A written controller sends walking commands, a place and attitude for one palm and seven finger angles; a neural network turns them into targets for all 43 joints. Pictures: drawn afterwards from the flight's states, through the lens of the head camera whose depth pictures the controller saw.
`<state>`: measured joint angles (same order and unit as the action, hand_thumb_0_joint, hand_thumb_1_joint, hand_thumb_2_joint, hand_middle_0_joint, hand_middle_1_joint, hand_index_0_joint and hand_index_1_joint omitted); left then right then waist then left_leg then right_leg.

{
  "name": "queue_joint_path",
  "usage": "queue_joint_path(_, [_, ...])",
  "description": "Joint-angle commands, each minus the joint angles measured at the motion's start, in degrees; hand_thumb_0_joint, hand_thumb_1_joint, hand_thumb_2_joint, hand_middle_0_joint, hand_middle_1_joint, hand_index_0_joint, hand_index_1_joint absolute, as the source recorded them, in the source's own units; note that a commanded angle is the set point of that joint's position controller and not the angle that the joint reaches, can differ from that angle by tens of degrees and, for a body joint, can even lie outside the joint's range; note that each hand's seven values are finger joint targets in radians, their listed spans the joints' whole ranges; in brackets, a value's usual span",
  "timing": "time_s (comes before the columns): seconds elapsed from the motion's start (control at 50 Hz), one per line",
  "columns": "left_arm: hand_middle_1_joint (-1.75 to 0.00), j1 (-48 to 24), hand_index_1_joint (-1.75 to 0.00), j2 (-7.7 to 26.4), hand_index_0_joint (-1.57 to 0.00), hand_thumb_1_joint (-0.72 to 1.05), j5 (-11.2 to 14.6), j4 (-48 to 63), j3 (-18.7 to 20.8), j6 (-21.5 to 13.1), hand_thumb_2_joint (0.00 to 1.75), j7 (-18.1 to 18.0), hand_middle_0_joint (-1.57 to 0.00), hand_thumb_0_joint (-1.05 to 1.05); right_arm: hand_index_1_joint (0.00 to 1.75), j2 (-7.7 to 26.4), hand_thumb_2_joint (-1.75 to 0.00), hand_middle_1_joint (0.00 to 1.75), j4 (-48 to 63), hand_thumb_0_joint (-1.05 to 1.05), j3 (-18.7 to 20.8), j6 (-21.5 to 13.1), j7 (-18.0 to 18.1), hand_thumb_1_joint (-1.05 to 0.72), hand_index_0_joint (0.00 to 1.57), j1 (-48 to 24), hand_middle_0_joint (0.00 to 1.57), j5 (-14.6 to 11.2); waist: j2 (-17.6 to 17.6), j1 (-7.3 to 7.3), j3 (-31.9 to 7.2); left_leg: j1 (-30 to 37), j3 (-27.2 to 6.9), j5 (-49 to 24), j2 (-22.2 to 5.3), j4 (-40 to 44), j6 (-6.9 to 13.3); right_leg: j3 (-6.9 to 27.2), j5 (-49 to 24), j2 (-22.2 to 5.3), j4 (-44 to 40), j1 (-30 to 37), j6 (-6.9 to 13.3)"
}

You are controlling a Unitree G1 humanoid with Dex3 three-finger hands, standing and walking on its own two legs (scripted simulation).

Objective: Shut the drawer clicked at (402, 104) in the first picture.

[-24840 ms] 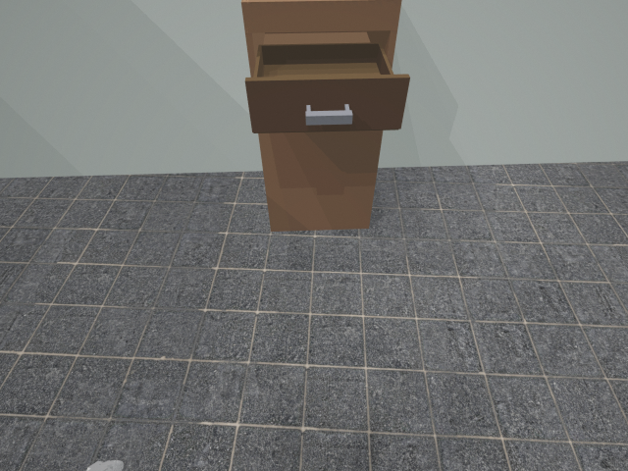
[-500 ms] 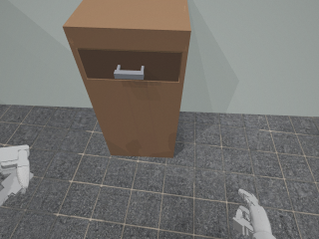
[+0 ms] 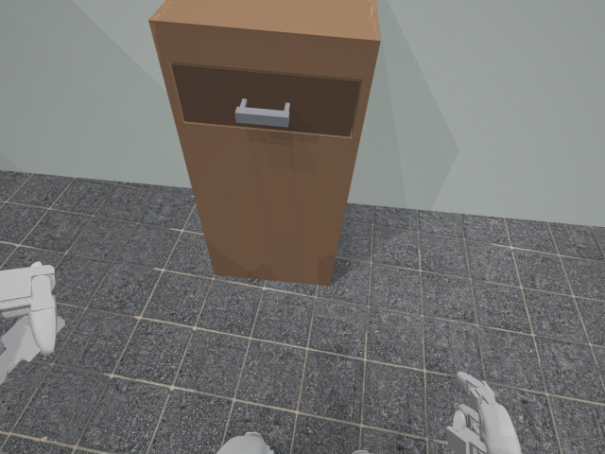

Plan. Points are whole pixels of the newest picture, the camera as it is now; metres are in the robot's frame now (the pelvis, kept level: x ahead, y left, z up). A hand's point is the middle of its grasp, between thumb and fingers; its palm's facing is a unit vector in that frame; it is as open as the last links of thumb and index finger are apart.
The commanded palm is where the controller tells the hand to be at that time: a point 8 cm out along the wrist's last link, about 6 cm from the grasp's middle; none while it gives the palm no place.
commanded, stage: step back with the hand held close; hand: left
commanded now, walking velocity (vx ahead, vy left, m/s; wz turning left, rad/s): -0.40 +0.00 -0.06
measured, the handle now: (264, 111) +0.77 +0.13 +0.01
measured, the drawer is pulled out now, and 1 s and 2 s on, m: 0.00 0.00 0.00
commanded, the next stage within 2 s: stop stepping back and stand still in 0.30 s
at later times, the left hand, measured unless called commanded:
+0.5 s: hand (32, 400) +0.13 +0.21 +0.19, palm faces +0.19 -0.87 -0.45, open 3.2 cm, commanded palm +0.06 +0.27 +0.19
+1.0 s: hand out of the picture +0.05 +0.21 +0.19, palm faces +0.28 -0.85 -0.45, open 3.2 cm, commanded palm +0.00 +0.27 +0.19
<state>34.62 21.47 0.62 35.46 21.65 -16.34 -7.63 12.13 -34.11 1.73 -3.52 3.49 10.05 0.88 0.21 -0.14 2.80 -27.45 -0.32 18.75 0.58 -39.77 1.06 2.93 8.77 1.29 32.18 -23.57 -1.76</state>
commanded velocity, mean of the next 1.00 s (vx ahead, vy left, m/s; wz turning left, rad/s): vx -0.05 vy -0.01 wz -0.01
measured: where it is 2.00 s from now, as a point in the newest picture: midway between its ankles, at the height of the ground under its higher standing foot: outside the picture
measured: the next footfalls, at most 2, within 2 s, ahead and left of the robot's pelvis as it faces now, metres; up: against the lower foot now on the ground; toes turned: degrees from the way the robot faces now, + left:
right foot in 0.32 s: -0.10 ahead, -0.11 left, +0.00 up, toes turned -6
left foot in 0.74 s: -0.06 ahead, +0.12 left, +0.00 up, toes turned -2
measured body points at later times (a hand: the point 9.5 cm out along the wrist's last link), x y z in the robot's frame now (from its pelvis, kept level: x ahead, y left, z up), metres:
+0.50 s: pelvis -0.09 +0.00 +0.01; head -0.08 +0.03 +0.46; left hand +0.11 +0.26 +0.21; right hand +0.05 -0.24 -0.06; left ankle +0.06 +0.09 -0.72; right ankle -0.16 -0.12 -0.71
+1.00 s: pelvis -0.16 +0.00 +0.01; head -0.17 +0.01 +0.46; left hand +0.02 +0.26 +0.21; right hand -0.02 -0.23 -0.06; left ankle -0.09 +0.12 -0.71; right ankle -0.14 -0.10 -0.72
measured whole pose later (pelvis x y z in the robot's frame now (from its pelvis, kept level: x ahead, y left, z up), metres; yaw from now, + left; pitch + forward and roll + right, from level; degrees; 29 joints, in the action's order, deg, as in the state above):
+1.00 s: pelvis -0.16 +0.00 +0.01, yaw -4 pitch -1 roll +0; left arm 37.1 22.7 0.6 33.9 20.0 -12.5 -8.2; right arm 8.7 -35.2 -2.0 -7.6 3.8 14.5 1.3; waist 1.0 -1.6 -1.7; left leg -19.5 -1.4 16.5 -1.0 -33.5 0.5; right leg -2.4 14.3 1.5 28.9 -14.0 2.5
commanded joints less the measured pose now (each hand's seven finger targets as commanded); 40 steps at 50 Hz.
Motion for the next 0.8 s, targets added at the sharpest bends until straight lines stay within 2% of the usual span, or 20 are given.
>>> queue_joint_path(0.0, [-1.60, -1.2, -1.60, 10.8, -1.40, 0.90, 1.3, 11.4, 8.2, -3.4, 0.90, -2.1, -1.40, 0.00, 0.30, 7.3, -0.90, 0.30, 8.9, 0.00, 2.5, -2.1, 1.2, -0.90, 0.20, -4.0, 0.20, -0.2, -2.3, -1.44, -6.2, 6.9, -7.5, 3.8, -5.2, 16.0, 2.3, 3.4, 10.6, -3.5, -6.6, -3.0, 2.6])
queue_joint_path(0.04, [-1.60, -1.1, -1.60, 10.1, -1.40, 0.90, -0.4, 12.1, 9.5, -4.7, 0.90, -1.7, -1.40, 0.00, 0.30, 8.5, -0.90, 0.30, 10.3, 0.00, 2.6, -4.1, 1.8, -0.90, 0.20, -6.5, 0.20, 0.1, -22.4, -0.61, -8.7, -18.2, -24.7, 29.3, -20.1, 37.0, 9.3, -2.0, 10.8, 6.3, 24.4, 19.1, -0.5])
queue_joint_path(0.06, [-1.60, -1.2, -1.60, 11.2, -1.40, 0.90, -0.5, 12.8, 10.8, -4.5, 0.90, -1.7, -1.40, 0.00, 0.30, 7.3, -0.90, 0.30, 9.6, 0.00, 3.1, -4.8, 1.8, -0.90, 0.20, -4.7, 0.20, 0.3, -18.4, -0.90, -9.4, -17.5, -24.7, 24.9, -22.1, 37.2, 10.6, 0.3, 13.4, 6.2, 34.5, 17.3, -0.2])
queue_joint_path(0.1, [-1.60, 0.0, -1.60, 10.3, -1.40, 0.90, 0.5, 11.9, 9.8, -4.0, 0.90, -1.7, -1.40, 0.00, 0.30, 7.0, -0.90, 0.30, 8.5, 0.00, 3.7, -6.0, 0.6, -0.90, 0.20, -4.1, 0.20, 0.3, -9.0, 0.19, -10.0, -5.8, -18.0, 12.0, -19.3, 29.1, 10.2, 1.1, 17.3, 4.8, 33.1, 8.5, 0.5])
queue_joint_path(0.22, [-1.60, -0.6, -1.60, 8.0, -1.40, 0.90, 2.7, 11.5, 3.7, -2.9, 0.90, -1.0, -1.40, 0.00, 0.30, 6.0, -0.90, 0.30, 4.5, 0.00, 1.9, -7.1, -0.8, -0.90, 0.20, -2.4, 0.20, 1.3, -13.6, 0.05, -10.1, 12.1, -8.9, 1.5, -13.5, 28.3, 1.7, -4.9, 19.6, 2.1, -7.1, 8.8, 3.2])
queue_joint_path(0.28, [-1.60, -4.9, -1.60, 13.0, -1.40, 0.90, 2.7, 11.4, 6.5, -4.2, 0.90, -0.7, -1.40, 0.00, 0.30, 4.9, -0.90, 0.30, 3.9, 0.00, 1.1, -5.1, -0.2, -0.90, 0.20, -2.2, 0.20, 1.3, 1.0, -0.85, -10.0, 21.3, -0.6, -7.9, -6.0, 8.5, -2.6, 8.6, 2.8, -11.3, -20.8, -2.3, 7.8])
queue_joint_path(0.3, [-1.60, -6.7, -1.60, 15.2, -1.40, 0.90, 2.8, 11.8, 8.4, -4.6, 0.90, -1.3, -1.40, 0.00, 0.30, 4.2, -0.90, 0.30, 4.3, 0.00, 0.5, -5.4, 0.5, -0.90, 0.20, -3.3, 0.20, 1.8, 2.5, -0.33, -10.5, 21.6, 1.7, -6.7, -4.7, 4.4, -3.0, 9.0, -4.2, -15.5, -20.3, -4.1, 8.2])
queue_joint_path(0.34, [-1.60, -7.9, -1.60, 14.0, -1.40, 0.90, 2.6, 12.5, 6.9, -3.7, 0.90, -0.7, -1.40, 0.00, 0.30, 5.3, -0.90, 0.30, 4.9, 0.00, 1.3, -6.6, 1.1, -0.90, 0.20, -4.0, 0.20, 0.1, 10.2, -0.99, -12.5, 22.5, 2.1, -8.2, -0.8, 1.5, -2.7, 2.5, -10.1, -11.9, -15.2, -3.2, 6.6])
queue_joint_path(0.38, [-1.60, -1.7, -1.60, 13.0, -1.40, 0.90, 3.1, 10.9, 7.5, -2.3, 0.90, 0.2, -1.40, 0.00, 0.30, 5.5, -0.90, 0.30, 6.5, 0.00, 0.3, -5.4, 1.8, -0.90, 0.20, -5.0, 0.20, 0.0, 0.1, -0.98, -11.0, 24.0, -0.8, -29.0, -3.6, 13.4, -1.3, -4.3, -11.4, -4.2, -5.8, -0.8, 1.8])
queue_joint_path(0.4, [-1.60, 0.7, -1.60, 12.4, -1.40, 0.90, 3.6, 10.4, 7.9, -2.0, 0.90, 0.7, -1.40, 0.00, 0.30, 6.8, -0.90, 0.30, 7.6, 0.00, 0.7, -5.2, 1.6, -0.90, 0.20, -5.0, 0.20, -0.2, -9.4, -0.04, -11.6, 23.4, -6.7, -30.4, -7.6, 21.1, 0.2, -5.9, 1.8, 1.8, -0.6, 1.6, -0.1])
queue_joint_path(0.44, [-1.60, 5.0, -1.60, 11.6, -1.40, 0.90, 4.3, 8.3, 8.8, -1.9, 0.90, 1.0, -1.40, 0.00, 0.30, 7.2, -0.90, 0.30, 9.2, 0.00, 1.6, -6.5, 0.9, -0.90, 0.20, -4.9, 0.20, 0.1, -18.2, 0.96, -12.5, 14.7, -17.8, 1.2, -14.1, 34.5, 3.4, -2.8, 24.4, 4.4, 9.9, 7.8, 1.5])
queue_joint_path(0.46, [-1.60, 6.8, -1.60, 11.8, -1.40, 0.90, 4.4, 9.6, 9.8, -1.4, 0.90, 0.5, -1.40, 0.00, 0.30, 6.4, -0.90, 0.30, 9.2, 0.00, 1.0, -6.2, 0.7, -0.90, 0.20, -4.8, 0.20, 0.5, -16.7, 1.05, -11.9, 8.9, -17.7, 12.9, -14.2, 37.2, 2.6, -3.1, 23.9, 3.9, 9.2, 11.8, 2.8])
queue_joint_path(0.52, [-1.60, 11.4, -1.60, 12.3, -1.40, 0.90, 4.5, 12.2, 9.8, 0.3, 0.90, 0.2, -1.40, 0.00, 0.30, 6.3, -0.90, 0.30, 10.5, 0.00, 0.9, -4.7, 0.3, -0.90, 0.20, -4.6, 0.20, -0.2, -10.2, 0.36, -10.0, 2.6, -4.2, 12.8, -6.0, 28.1, -1.5, -5.3, 20.1, 2.7, -10.1, 19.0, 3.9])
queue_joint_path(0.54, [-1.60, 11.0, -1.60, 13.6, -1.40, 0.90, 4.1, 14.3, 10.6, 0.6, 0.90, 0.1, -1.40, 0.00, 0.30, 6.0, -0.90, 0.30, 10.6, 0.00, 1.2, -4.0, 0.2, -0.90, 0.20, -3.7, 0.20, -0.3, -2.3, -0.21, -10.9, 9.7, 1.7, 5.0, -0.6, 12.5, -2.3, 1.1, 22.1, -4.6, -18.6, 9.4, 5.3])
queue_joint_path(0.56, [-1.60, 10.3, -1.60, 14.2, -1.40, 0.90, 4.5, 14.0, 10.6, 1.0, 0.90, -0.4, -1.40, 0.00, 0.30, 5.9, -0.90, 0.30, 10.0, 0.00, 1.5, -3.7, 0.5, -0.90, 0.20, -3.9, 0.20, -0.5, 8.5, -0.01, -8.7, 14.6, 0.7, -0.5, 1.6, -3.7, -2.9, 13.4, 32.8, -13.6, -25.6, -5.6, 9.2])
queue_joint_path(0.58, [-1.60, 7.2, -1.60, 13.5, -1.40, 0.90, 4.1, 14.7, 10.4, 1.8, 0.90, -0.9, -1.40, 0.00, 0.30, 5.7, -0.90, 0.30, 8.6, 0.00, 1.5, -3.3, 0.8, -0.90, 0.20, -3.3, 0.20, -0.1, 11.1, 0.02, -5.7, 10.0, -0.8, -2.3, 0.7, -12.1, -2.8, 16.9, 34.5, -18.2, -26.4, -9.1, 12.9])
queue_joint_path(0.64, [-1.60, -4.1, -1.60, 9.0, -1.40, 0.90, 2.2, 8.1, 5.3, 2.1, 0.90, -2.2, -1.40, 0.00, 0.30, 5.6, -0.90, 0.30, 5.9, 0.00, 0.4, -4.6, 1.7, -0.90, 0.20, -2.1, 0.20, 0.0, 6.3, -2.39, -1.9, 11.2, -1.0, 0.3, -3.4, -2.3, -1.1, 6.0, 29.0, -14.0, -20.2, -7.4, 7.8])
queue_joint_path(0.7, [-1.60, -7.4, -1.60, 7.2, -1.40, 0.90, 0.5, 3.0, 2.5, 1.1, 0.90, -2.9, -1.40, 0.00, 0.30, 7.7, -0.90, 0.30, 4.5, 0.00, 0.6, -7.2, 3.2, -0.90, 0.20, -1.8, 0.20, -0.5, -2.9, -0.94, -0.5, 14.3, -3.0, -0.9, -5.0, 17.5, 1.5, 1.1, 18.2, -7.1, -12.1, 0.5, 3.7])
queue_joint_path(0.74, [-1.60, -7.3, -1.60, 7.3, -1.40, 0.90, 0.4, 4.2, 1.4, 0.8, 0.90, -2.5, -1.40, 0.00, 0.30, 9.1, -0.90, 0.30, 6.0, 0.00, 1.2, -8.2, 3.5, -0.90, 0.20, -2.5, 0.20, -1.2, -3.4, -0.03, -2.8, 14.0, -7.8, -6.3, -8.0, 19.3, 2.8, -0.9, 7.0, -3.4, -6.5, 6.1, 2.1])
queue_joint_path(0.78, [-1.60, -6.5, -1.60, 8.4, -1.40, 0.90, 0.2, 8.2, 2.9, 0.4, 0.90, -1.9, -1.40, 0.00, 0.30, 7.0, -0.90, 0.30, 5.7, 0.00, -0.3, -7.9, 2.8, -0.90, 0.20, -2.8, 0.20, -0.5, -12.0, -0.72, -3.2, 8.1, -13.3, 11.0, -9.6, 28.4, 3.3, -3.8, 13.0, -1.6, -1.0, 9.3, 1.2])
